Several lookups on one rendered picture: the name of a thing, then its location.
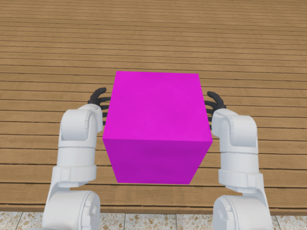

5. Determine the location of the robot right hand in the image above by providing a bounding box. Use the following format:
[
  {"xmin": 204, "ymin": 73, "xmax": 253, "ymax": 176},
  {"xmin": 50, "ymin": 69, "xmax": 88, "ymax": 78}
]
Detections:
[{"xmin": 204, "ymin": 91, "xmax": 226, "ymax": 130}]

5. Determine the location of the robot left upper arm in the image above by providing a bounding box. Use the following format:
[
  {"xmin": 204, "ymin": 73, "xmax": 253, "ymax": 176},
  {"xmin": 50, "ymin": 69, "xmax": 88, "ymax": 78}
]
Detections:
[{"xmin": 26, "ymin": 190, "xmax": 100, "ymax": 230}]

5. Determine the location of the left robot forearm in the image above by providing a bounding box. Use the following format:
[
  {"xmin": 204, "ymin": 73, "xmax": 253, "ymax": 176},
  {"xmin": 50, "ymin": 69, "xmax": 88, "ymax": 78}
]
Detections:
[{"xmin": 42, "ymin": 104, "xmax": 103, "ymax": 224}]

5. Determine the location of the right robot forearm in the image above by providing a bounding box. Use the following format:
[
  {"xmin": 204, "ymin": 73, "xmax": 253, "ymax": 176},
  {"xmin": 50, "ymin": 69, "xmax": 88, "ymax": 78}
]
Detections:
[{"xmin": 212, "ymin": 108, "xmax": 273, "ymax": 229}]

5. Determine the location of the carton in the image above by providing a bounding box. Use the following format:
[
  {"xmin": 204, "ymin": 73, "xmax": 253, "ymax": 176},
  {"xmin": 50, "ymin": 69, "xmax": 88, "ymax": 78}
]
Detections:
[{"xmin": 102, "ymin": 71, "xmax": 213, "ymax": 184}]

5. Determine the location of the robot left hand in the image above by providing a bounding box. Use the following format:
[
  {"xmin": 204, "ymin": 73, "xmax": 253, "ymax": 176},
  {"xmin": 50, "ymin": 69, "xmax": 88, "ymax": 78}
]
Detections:
[{"xmin": 88, "ymin": 87, "xmax": 111, "ymax": 125}]

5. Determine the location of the robot right upper arm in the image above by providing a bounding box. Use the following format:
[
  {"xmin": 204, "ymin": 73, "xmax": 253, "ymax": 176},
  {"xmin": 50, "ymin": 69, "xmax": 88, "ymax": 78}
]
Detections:
[{"xmin": 213, "ymin": 195, "xmax": 272, "ymax": 230}]

